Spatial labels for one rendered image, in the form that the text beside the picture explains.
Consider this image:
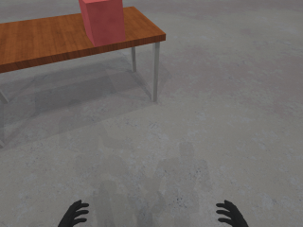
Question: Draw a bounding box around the carton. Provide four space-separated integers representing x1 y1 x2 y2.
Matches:
79 0 126 47

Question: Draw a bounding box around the table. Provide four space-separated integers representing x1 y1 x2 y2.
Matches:
0 6 167 149

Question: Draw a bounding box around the left robot hand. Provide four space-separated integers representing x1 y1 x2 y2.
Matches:
58 200 89 227

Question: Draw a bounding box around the right robot hand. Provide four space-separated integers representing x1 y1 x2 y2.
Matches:
216 200 249 227

